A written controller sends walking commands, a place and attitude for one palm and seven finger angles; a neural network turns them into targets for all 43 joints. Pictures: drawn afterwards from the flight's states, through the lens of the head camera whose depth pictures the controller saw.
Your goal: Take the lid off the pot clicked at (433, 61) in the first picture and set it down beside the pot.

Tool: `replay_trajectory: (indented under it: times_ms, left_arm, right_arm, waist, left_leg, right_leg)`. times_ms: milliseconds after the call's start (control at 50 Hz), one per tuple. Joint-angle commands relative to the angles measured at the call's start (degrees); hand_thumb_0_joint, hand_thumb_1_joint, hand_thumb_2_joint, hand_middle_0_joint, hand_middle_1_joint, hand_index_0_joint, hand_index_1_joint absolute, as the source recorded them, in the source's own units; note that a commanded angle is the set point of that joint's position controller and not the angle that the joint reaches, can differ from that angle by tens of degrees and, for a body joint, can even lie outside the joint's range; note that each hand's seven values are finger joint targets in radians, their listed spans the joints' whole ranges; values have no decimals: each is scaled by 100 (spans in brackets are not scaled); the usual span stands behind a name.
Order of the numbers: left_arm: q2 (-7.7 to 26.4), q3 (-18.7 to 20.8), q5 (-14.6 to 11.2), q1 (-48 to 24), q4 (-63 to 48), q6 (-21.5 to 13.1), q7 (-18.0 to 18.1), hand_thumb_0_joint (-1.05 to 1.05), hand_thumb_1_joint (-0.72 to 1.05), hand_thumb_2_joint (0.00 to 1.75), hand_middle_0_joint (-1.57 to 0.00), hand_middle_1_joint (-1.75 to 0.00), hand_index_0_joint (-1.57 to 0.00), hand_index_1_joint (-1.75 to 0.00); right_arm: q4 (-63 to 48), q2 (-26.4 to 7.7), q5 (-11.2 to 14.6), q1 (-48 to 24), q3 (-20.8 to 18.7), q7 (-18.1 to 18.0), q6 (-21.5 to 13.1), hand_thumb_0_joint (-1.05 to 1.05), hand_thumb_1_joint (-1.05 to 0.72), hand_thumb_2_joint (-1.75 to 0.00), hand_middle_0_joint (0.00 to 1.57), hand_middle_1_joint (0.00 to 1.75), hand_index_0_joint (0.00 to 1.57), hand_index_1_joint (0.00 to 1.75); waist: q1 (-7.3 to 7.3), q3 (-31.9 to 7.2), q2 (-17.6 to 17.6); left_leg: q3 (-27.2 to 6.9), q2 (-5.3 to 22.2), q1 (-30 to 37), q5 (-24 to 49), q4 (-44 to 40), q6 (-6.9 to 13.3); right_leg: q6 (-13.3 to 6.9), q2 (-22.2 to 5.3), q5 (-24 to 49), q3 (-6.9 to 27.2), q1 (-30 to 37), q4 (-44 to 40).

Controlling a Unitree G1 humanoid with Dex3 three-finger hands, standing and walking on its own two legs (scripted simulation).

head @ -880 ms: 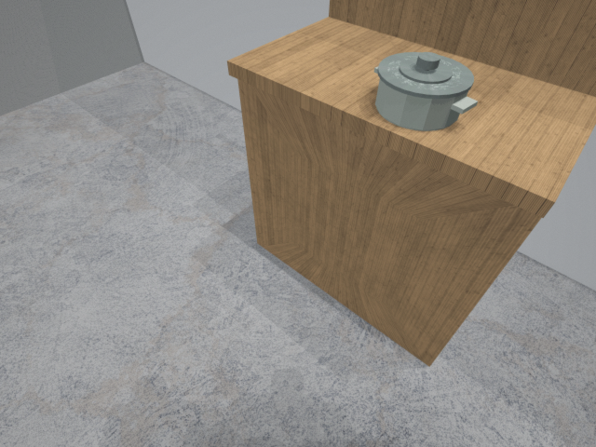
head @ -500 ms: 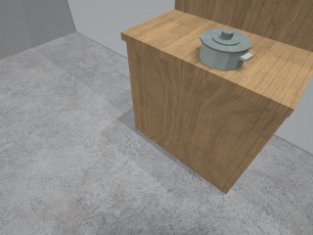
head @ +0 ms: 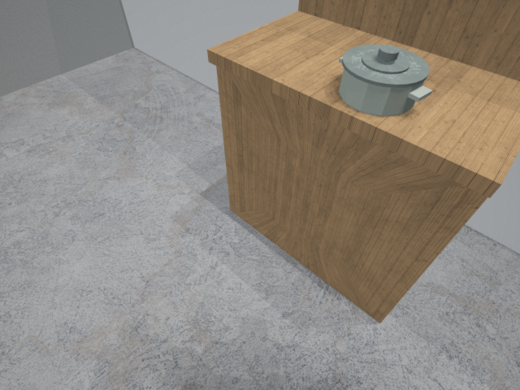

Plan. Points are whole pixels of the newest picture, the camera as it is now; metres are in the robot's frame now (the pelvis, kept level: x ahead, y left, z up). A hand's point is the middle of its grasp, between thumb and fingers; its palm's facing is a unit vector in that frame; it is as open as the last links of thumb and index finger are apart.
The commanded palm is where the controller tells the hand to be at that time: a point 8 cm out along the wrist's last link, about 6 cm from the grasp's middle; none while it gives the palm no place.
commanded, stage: walk to a spot facing it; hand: left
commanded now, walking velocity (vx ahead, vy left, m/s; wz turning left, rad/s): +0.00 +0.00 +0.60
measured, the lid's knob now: (388, 52) +0.79 -0.25 +0.15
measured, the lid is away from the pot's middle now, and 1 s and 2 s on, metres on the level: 0.00 0.00 0.00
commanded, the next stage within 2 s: turn to face it in 1.56 s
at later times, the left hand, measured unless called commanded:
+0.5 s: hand out of the picture +0.01 +0.23 -0.17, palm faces +0.29 -0.92 -0.27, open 7.4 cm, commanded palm none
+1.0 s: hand out of the picture -0.13 +0.19 -0.19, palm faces +0.61 -0.75 -0.27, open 7.4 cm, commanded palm none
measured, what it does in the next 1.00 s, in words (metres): steps on the spot, turning left: right foot, then left foot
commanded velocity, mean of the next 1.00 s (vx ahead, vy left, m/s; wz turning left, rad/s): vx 0.04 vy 0.00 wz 0.60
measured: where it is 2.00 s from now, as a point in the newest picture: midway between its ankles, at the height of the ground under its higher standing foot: outside the picture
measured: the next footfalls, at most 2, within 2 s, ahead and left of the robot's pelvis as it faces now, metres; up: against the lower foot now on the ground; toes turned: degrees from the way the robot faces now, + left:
right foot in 0.58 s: +0.07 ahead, -0.12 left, +0.00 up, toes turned +20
left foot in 0.94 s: -0.06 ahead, +0.12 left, +0.00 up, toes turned +38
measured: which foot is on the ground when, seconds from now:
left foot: down 0.00-0.56, up 0.58-0.92, down 0.94-1.00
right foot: down 0.00-0.18, up 0.20-0.56, down 0.58-0.94, up 0.96-1.00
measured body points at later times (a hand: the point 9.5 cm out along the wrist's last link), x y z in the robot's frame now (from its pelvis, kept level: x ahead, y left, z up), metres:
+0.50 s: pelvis -0.01 +0.00 -0.01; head +0.03 +0.02 +0.44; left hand +0.00 +0.28 -0.15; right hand +0.08 -0.23 -0.15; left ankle +0.01 +0.13 -0.74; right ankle +0.02 -0.13 -0.71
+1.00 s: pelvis -0.02 -0.01 -0.02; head +0.00 +0.03 +0.43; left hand -0.16 +0.23 -0.17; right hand +0.24 -0.15 -0.14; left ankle -0.09 +0.10 -0.74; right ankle +0.03 -0.13 -0.71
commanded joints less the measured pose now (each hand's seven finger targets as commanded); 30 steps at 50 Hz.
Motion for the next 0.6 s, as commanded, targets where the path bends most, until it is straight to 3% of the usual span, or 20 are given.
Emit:
replay_trajectory:
  times_ms: [0, 20, 40, 80, 120, 140, 160, 180, 200, 220, 240, 280, 320, 420, 460, 500, 520, 540, 560, 580]
  left_arm:
    - [942, 309, 32, 384, -474, 27, 91, 0, 90, 90, -20, -30, -20, -30]
    - [1002, 359, 46, 379, -575, 32, 103, 0, 90, 90, -20, -30, -20, -30]
    - [1030, 382, 61, 374, -680, 26, 115, 0, 90, 90, -20, -30, -20, -30]
    - [990, 419, 123, 267, -842, 11, 138, 0, 90, 90, -20, -30, -20, -30]
    - [932, 430, 105, 46, -970, 21, 119, 0, 90, 90, -20, -30, -20, -30]
    - [807, 428, 60, 63, -1031, 52, 98, 0, 90, 90, -20, -30, -20, -30]
    - [430, 396, 13, 188, -1189, 115, 58, 0, 90, 90, -20, -30, -20, -30]
    - [291, 339, 44, -49, -1374, 128, 66, 0, 90, 90, -20, -30, -20, -30]
    - [345, 351, 80, -142, -1392, 152, 94, 0, 90, 90, -20, -30, -20, -30]
    - [296, 396, 84, -153, -1326, 131, 75, 0, 90, 90, -20, -30, -20, -30]
    - [283, 410, 77, -10, -1229, 101, 39, 0, 90, 90, -20, -30, -20, -30]
    - [176, 411, 66, 215, -1132, 82, 14, 0, 90, 90, -20, -30, -20, -30]
    - [89, 412, 42, 239, -1140, 78, 15, 0, 90, 90, -20, -30, -20, -30]
    - [-77, 402, 14, 153, -1302, 55, 45, 0, 90, 90, -20, -30, -20, -30]
    - [-84, 412, -11, 399, -1287, 48, 68, 0, 90, 90, -20, -30, -20, -30]
    - [13, 440, -16, 858, -1193, 5, 91, 0, 90, 90, -20, -30, -20, -30]
    - [156, 499, 7, 1148, -1154, -31, 120, 0, 90, 90, -20, -30, -20, -30]
    - [704, 606, 117, 1231, -1213, -88, 172, 0, 90, 90, -20, -30, -20, -30]
    - [948, 583, 95, 923, -1358, -45, 168, 0, 90, 90, -20, -30, -20, -30]
    - [685, 582, 75, 682, -1421, -66, 184, 0, 90, 90, -20, -30, -20, -30]
  right_arm:
    - [-535, -552, -5, 66, -189, 8, 64, 0, -90, -90, 20, 30, 20, 30]
    - [-616, -525, -8, 127, -235, 12, 88, 0, -90, -90, 20, 30, 20, 30]
    - [-707, -479, -11, 135, -273, 13, 117, 0, -90, -90, 20, 30, 20, 30]
    - [-811, -351, 0, 195, -338, 47, 139, 0, -90, -90, 20, 30, 20, 30]
    - [-809, -229, 16, 581, -363, 93, 114, 0, -90, -90, 20, 30, 20, 30]
    - [-777, -313, -14, 894, -388, 102, 85, 0, -90, -90, 20, 30, 20, 30]
    - [-852, -806, -76, 1098, -502, 91, 45, 0, -90, -90, 20, 30, 20, 30]
    - [-857, -1103, -74, 1238, -588, 59, 56, 0, -90, -90, 20, 30, 20, 30]
    - [-858, -1043, -51, 1276, -582, 34, 57, 0, -90, -90, 20, 30, 20, 30]
    - [-915, -872, -52, 1045, -565, -4, 53, 0, -90, -90, 20, 30, 20, 30]
    - [-992, -725, -48, 757, -517, -22, 32, 0, -90, -90, 20, 30, 20, 30]
    - [-1048, -574, -29, 599, -495, -40, -1, 0, -90, -90, 20, 30, 20, 30]
    - [-1069, -554, -28, 664, -522, -47, 2, 0, -90, -90, 20, 30, 20, 30]
    - [-1082, -608, -64, 793, -628, -33, 89, 0, -90, -90, 20, 30, 20, 30]
    - [-1153, -643, -71, 625, -666, -19, 134, 0, -90, -90, 20, 30, 20, 30]
    - [-1278, -616, -41, 409, -700, 7, 169, 0, -90, -90, 20, 30, 20, 30]
    - [-1371, -454, -8, 319, -691, 32, 185, 0, -90, -90, 20, 30, 20, 30]
    - [-1474, -21, 36, 417, -642, 69, 202, 0, -90, -90, 20, 30, 20, 30]
    - [-1560, -32, -72, 366, -662, 58, 182, 0, -90, -90, 20, 30, 20, 30]
    - [-1550, -160, -107, 222, -686, 96, 212, 0, -90, -90, 20, 30, 20, 30]
  waist:
    - [144, -322, -426]
    - [125, -378, -651]
    - [132, -293, -890]
    - [83, -128, -1050]
    - [-169, -128, -841]
    - [-286, -289, -306]
    - [-338, -274, 1303]
    - [-390, -200, 1600]
    - [-358, -217, 1053]
    - [-244, -162, 792]
    - [-103, -159, 585]
    - [-30, -315, 716]
    - [-64, -442, 642]
    - [-209, -475, 915]
    - [-108, -524, 1020]
    - [98, -596, 796]
    - [247, -614, 405]
    - [291, -409, -1178]
    - [241, -101, -1569]
    - [137, -45, -1062]
  left_leg:
    - [-138, 312, -857, 783, 735, 124]
    - [2, 232, -937, 511, 1167, 91]
    - [158, 157, -1069, -357, 1640, 46]
    - [391, 263, -1081, -1531, 2075, -14]
    - [478, 335, -497, -839, 1153, -11]
    - [264, 377, 110, 80, 421, 85]
    - [-1675, 1426, 296, 1143, -376, 638]
    - [-2699, 2153, 80, 1085, -985, 1276]
    - [-2795, 2092, -141, 176, -1008, 1421]
    - [-2593, 1835, -240, -357, -996, 1321]
    - [-2148, 1548, -234, -325, -924, 1167]
    - [-1585, 1201, -147, 260, -775, 1032]
    - [-1532, 1117, -46, 518, -693, 1074]
    - [-1929, 1104, 47, 845, -508, 1161]
    - [-2006, 1008, -269, 887, -382, 1079]
    - [-1930, 758, -821, 614, -58, 864]
    - [-1733, 432, -1482, -96, 307, 606]
    - [-739, -311, -2738, -1393, 1805, 120]
    - [-141, -446, -2937, -1989, 3196, -81]
    - [-344, -128, -2644, -1735, 3850, -10]
  right_leg:
    - [-275, -1371, 891, 752, 397, -220]
    - [-463, -1663, 988, 893, 349, -263]
    - [-708, -1952, 1225, 1036, 237, -322]
    - [-1004, -2262, 1737, 893, -66, -279]
    - [-698, -2069, 1903, 386, -394, 376]
    - [-320, -1698, 1306, -58, -812, 1094]
    - [260, -682, -649, -583, -1737, 2390]
    - [353, -290, -2331, -182, -2091, 3460]
    - [271, -415, -2094, 276, -2184, 3993]
    - [276, -455, -1631, 436, -2327, 4203]
    - [311, -503, -1185, 444, -2324, 4188]
    - [398, -476, -887, 327, -2157, 3922]
    - [432, -385, -986, 255, -1976, 3501]
    - [423, -152, -1280, 168, -1614, 2363]
    - [382, -35, -1178, 145, -1070, 1785]
    - [368, 54, -493, 81, -127, 724]
    - [316, -200, -194, 235, 662, -178]
    - [-162, -1741, -1207, 1917, 1239, -1210]
    - [-698, -2760, -1053, 2649, 332, -1329]
    - [-793, -2502, -685, 2236, -191, -1165]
